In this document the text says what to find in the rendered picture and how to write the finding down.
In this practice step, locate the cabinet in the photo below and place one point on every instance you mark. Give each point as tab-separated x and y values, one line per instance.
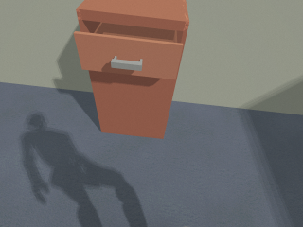
129	104

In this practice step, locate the drawer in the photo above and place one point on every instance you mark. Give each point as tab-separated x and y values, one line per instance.
157	47

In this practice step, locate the handle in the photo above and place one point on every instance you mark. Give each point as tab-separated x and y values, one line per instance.
128	65

